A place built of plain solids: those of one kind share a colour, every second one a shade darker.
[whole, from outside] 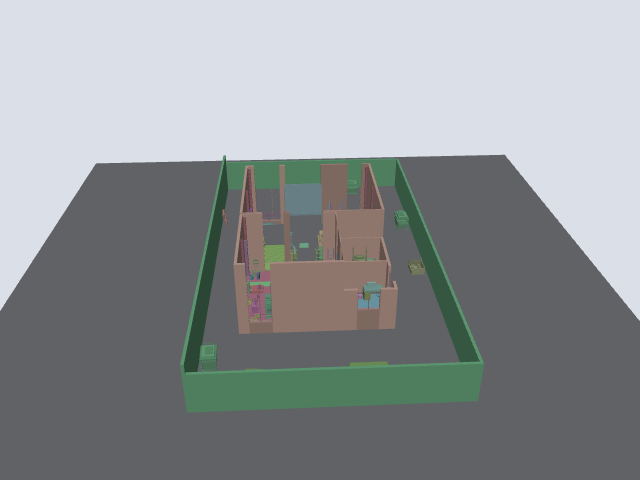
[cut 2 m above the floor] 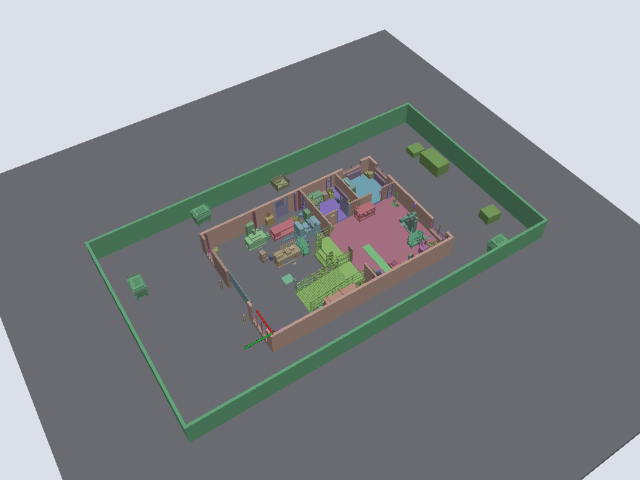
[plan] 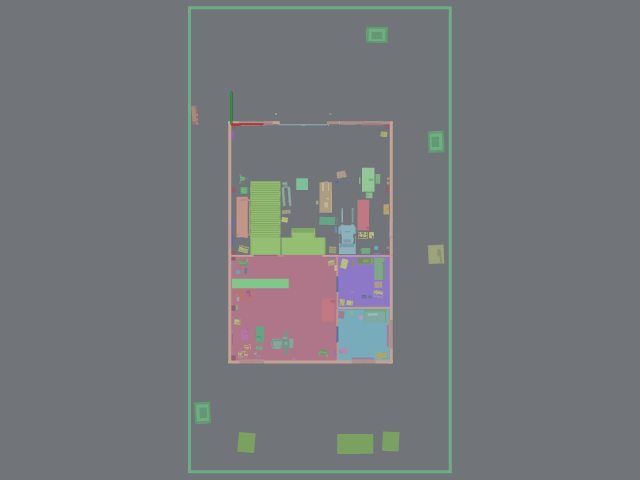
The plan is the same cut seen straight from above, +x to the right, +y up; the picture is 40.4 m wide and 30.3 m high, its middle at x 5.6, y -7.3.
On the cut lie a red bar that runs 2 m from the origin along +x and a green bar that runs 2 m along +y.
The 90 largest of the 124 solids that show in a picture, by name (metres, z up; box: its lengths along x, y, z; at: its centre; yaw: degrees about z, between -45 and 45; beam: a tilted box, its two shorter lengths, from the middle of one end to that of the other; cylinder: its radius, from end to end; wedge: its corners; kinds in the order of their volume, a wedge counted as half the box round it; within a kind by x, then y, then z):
{
 "yard_bound_1": {"box": [0.2, 29.49, 3.56], "at": [-2.64, -7.28, 1.73]},
 "yard_bound_2": {"box": [16.66, 0.2, 2.86], "at": [5.59, -21.93, 1.38]},
 "yard_bound_3": {"box": [16.66, 0.2, 2.86], "at": [5.59, 7.36, 1.38]},
 "yard_bound_4": {"box": [0.2, 29.49, 2.86], "at": [13.82, -7.28, 1.38]},
 "wall_1": {"box": [0.2, 6.8, 5.46], "at": [-0.1, -11.7, 2.68]},
 "wall_2": {"box": [0.2, 8.5, 5.55], "at": [-0.1, -4.05, 2.73]},
 "wall_3": {"box": [0.71, 0.2, 5.46], "at": [0.15, -15.0, 2.68]},
 "wall_4": {"box": [0.71, 0.2, 5.55], "at": [0.15, 0.1, 2.73]},
 "wall_5": {"box": [1.4, 0.06, 5.46], "at": [0.7, -8.33, 2.68]},
 "wall_6": {"box": [1.4, 0.06, 5.55], "at": [0.7, -8.27, 2.73]},
 "wall_7": {"box": [1.56, 0.2, 0.91], "at": [1.27, -15.0, 0.41]},
 "wall_8": {"box": [2.11, 0.2, 0.4], "at": [1.55, 0.1, 0.15]},
 "wall_9": {"box": [0.46, 0.2, 5.55], "at": [2.83, 0.1, 2.73]},
 "wall_10": {"box": [0.45, 0.06, 5.46], "at": [3.12, -8.33, 2.68]},
 "wall_11": {"box": [0.45, 0.06, 5.55], "at": [3.12, -8.27, 2.73]},
 "wall_12": {"box": [4.66, 0.2, 5.46], "at": [4.38, -15.0, 2.68]},
 "wall_13": {"box": [0.95, 0.06, 5.46], "at": [6.22, -8.33, 2.68]},
 "wall_14": {"box": [1.01, 0.06, 5.55], "at": [6.25, -8.27, 2.73]},
 "wall_15": {"box": [0.06, 1.15, 5.46], "at": [6.67, -14.32, 2.68]},
 "wall_16": {"box": [0.06, 1.21, 5.46], "at": [6.67, -12.14, 2.68]},
 "wall_17": {"box": [0.06, 1.01, 5.46], "at": [6.67, -11.15, 2.68]},
 "wall_18": {"box": [0.06, 1.25, 5.46], "at": [6.67, -8.93, 2.68]},
 "wall_19": {"box": [0.91, 0.2, 3.26], "at": [7.15, -15.0, 1.58]},
 "wall_20": {"box": [2.26, 0.2, 5.55], "at": [7.17, 0.1, 2.73]},
 "wall_21": {"box": [3.36, 0.06, 5.55], "at": [8.32, -8.27, 2.73]},
 "wall_22": {"box": [1.51, 0.2, 1.66], "at": [8.35, -15.0, 0.78]},
 "wall_23": {"box": [3.3, 0.06, 3.26], "at": [8.35, -11.63, 1.58]},
 "wall_24": {"box": [3.3, 0.06, 3.26], "at": [8.35, -11.57, 1.58]},
 "wall_25": {"box": [3.3, 0.06, 3.26], "at": [8.35, -8.33, 1.58]},
 "wall_26": {"box": [1.11, 0.2, 3.26], "at": [9.65, -15.0, 1.58]},
 "wall_27": {"box": [0.71, 0.2, 5.55], "at": [9.85, 0.1, 2.73]},
 "wall_28": {"box": [0.2, 0.96, 3.26], "at": [10.1, -14.62, 1.58]},
 "wall_29": {"box": [0.2, 0.76, 3.26], "at": [10.1, -11.97, 1.58]},
 "wall_30": {"box": [0.2, 3.3, 3.26], "at": [10.1, -9.95, 1.58]},
 "wall_31": {"box": [0.2, 8.5, 5.55], "at": [10.1, -4.05, 2.73]},
 "raised_floor_hall_1": {"box": [6.83, 6.73, 0.56], "at": [3.35, -11.6, 0.23]},
 "door_landing_1": {"box": [1.9, 1.1, 0.56], "at": [2.15, -7.69, 0.23]},
 "door_landing_2": {"box": [1.9, 0.71, 0.47], "at": [2.15, -6.79, 0.18]},
 "door_landing_3": {"box": [1.9, 1.34, 0.38], "at": [2.15, -6.48, 0.14]},
 "door_landing_4": {"box": [1.9, 1.97, 0.28], "at": [2.15, -6.17, 0.09]},
 "door_landing_5": {"box": [1.9, 2.6, 0.2], "at": [2.15, -5.85, 0.05]},
 "door_landing_6": {"box": [1.9, 3.23, 0.1], "at": [2.15, -5.54, 0.0]},
 "door_landing_7": {"box": [2.8, 1.1, 0.56], "at": [4.55, -7.69, 0.23]},
 "door_landing_8": {"box": [1.5, 0.32, 0.39], "at": [4.55, -7.0, 0.14]},
 "door_landing_9": {"box": [1.5, 0.32, 0.22], "at": [4.55, -6.7, 0.06]},
 "raised_floor_crib_1": {"box": [3.43, 3.43, 0.56], "at": [8.35, -9.95, 0.23]},
 "raised_floor_office_1": {"box": [3.43, 3.43, 0.56], "at": [8.35, -13.25, 0.23]},
 "beyond_pallets_1": {"box": [1.06, 1.24, 0.8], "at": [0.96, -20.09, 0.39], "yaw": -5.0},
 "beyond_pallets_2": {"box": [2.28, 1.26, 1.07], "at": [7.82, -20.17, 0.53], "yaw": 0.2},
 "beyond_pallets_3": {"box": [1.05, 1.22, 0.54], "at": [10.07, -20.02, 0.26], "yaw": -3.0},
 "surface_grinder_1": {"box": [0.78, 1.5, 0.61], "at": [8.65, -3.49, 0.44]},
 "surface_grinder_2": {"box": [0.76, 0.78, 0.9], "at": [8.66, -3.48, 0.4]},
 "surface_grinder_3": {"box": [0.31, 0.61, 1.73], "at": [9.25, -3.44, 0.82]},
 "forklift_1": {"box": [0.91, 0.63, 0.93], "at": [7.33, -7.84, 0.56]},
 "forklift_2": {"box": [0.72, 0.94, 0.38], "at": [7.33, -7.06, 0.31]},
 "forklift_3": {"box": [0.91, 0.36, 0.99], "at": [7.34, -6.54, 0.93]},
 "beyond_waste_container_1": {"box": [1.02, 1.36, 0.09], "at": [-1.82, -18.2, 1.09], "yaw": 3.0},
 "beyond_waste_container_2": {"box": [0.77, 1.06, 0.19], "at": [-1.81, -18.21, 1.17], "yaw": 3.0},
 "beyond_waste_container_3": {"box": [0.47, 0.66, 0.22], "at": [-1.77, -18.21, 1.18], "yaw": 3.0},
 "beyond_waste_container_4": {"box": [0.66, 0.47, 0.22], "at": [9.2, 5.6, 1.18], "yaw": -0.7},
 "beyond_waste_container_5": {"box": [1.36, 1.02, 0.09], "at": [9.2, 5.65, 1.09], "yaw": -0.7},
 "beyond_waste_container_6": {"box": [1.06, 0.77, 0.19], "at": [9.2, 5.65, 1.17], "yaw": -0.7},
 "beyond_waste_container_7": {"box": [0.47, 0.66, 0.22], "at": [12.88, -1.1, 1.18], "yaw": 2.5},
 "beyond_waste_container_8": {"box": [1.02, 1.36, 0.09], "at": [12.93, -1.1, 1.09], "yaw": 2.5},
 "beyond_waste_container_9": {"box": [0.77, 1.06, 0.19], "at": [12.93, -1.1, 1.17], "yaw": 2.5},
 "fitters_bench_1": {"box": [0.74, 1.47, 0.1], "at": [6.09, -11.73, 1.39]},
 "fitters_bench_2": {"box": [0.73, 1.93, 0.13], "at": [8.33, -5.73, 0.83]},
 "fitters_bench_3": {"box": [0.65, 1.9, 0.15], "at": [8.35, -5.72, 0.14]},
 "centre_lathe_1": {"box": [0.78, 1.93, 0.27], "at": [5.96, -4.62, 0.78]},
 "sectional_door_1": {"box": [3.08, 0.042, 2.98], "at": [4.55, -0.01, 2.32]},
 "radiator_1": {"box": [1.38, 0.14, 0.66], "at": [8.3, -14.78, 0.95]},
 "radiator_2": {"box": [2.02, 0.1, 0.49], "at": [8.8, -11.49, 0.71]},
 "radiator_3": {"box": [0.14, 1.38, 0.66], "at": [9.88, -13.35, 0.95]},
 "bar_rack_1": {"box": [0.71, 2.54, 0.15], "at": [0.68, -5.85, 0.89]},
 "truck_charger_1": {"box": [0.56, 0.36, 0.98], "at": [8.5, -7.98, 0.59]},
 "pallet_1": {"box": [1.2, 0.8, 0.19], "at": [0.72, -10.78, 0.56], "yaw": -0.1},
 "downpipe_1": {"box": [0.21, 0.14, 3.05], "at": [0.11, -8.81, 2.0]},
 "downpipe_2": {"box": [0.2, 0.13, 3.05], "at": [9.89, -7.79, 1.49]},
 "fire_extinguisher_1": {"box": [0.34, 0.64, 0.79], "at": [9.78, -5.37, 0.34]},
 "offcuts_bin_1": {"box": [0.42, 0.64, 0.61], "at": [0.83, -13.27, 0.76], "yaw": 6.6},
 "milling_machine_1": {"box": [1.02, 0.29, 0.2], "at": [3.04, -13.83, 0.56]},
 "milling_machine_2": {"box": [0.26, 1.45, 0.25], "at": [3.47, -13.82, 1.53]},
 "pedestal_1": {"box": [0.42, 0.56, 0.65], "at": [8.65, -12.17, 0.78]},
 "trench_plates_1": {"box": [3.58, 0.6, 0.07], "at": [1.84, -10.05, 0.49]},
 "packing_desk_1": {"box": [0.53, 1.4, 0.19], "at": [9.29, -9.13, 1.37]},
 "lean_table_1": {"box": [0.08, 1.83, 0.81], "at": [0.04, -6.83, 0.36]},
 "desk_load_lived_1": {"box": [1.3, 0.72, 0.12], "at": [9.05, -12.17, 1.3]},
 "door_leaf_1": {"box": [0.99, 0.044, 1.23], "at": [7.26, -10.58, 1.07], "yaw": 2.1},
 "door_leaf_2": {"box": [0.044, 1.0, 1.23], "at": [10.0, -6.6, 0.56]},
 "beyond_stillage_1": {"box": [0.98, 1.18, 0.08], "at": [12.92, -8.2, 0.14], "yaw": 2.3}
}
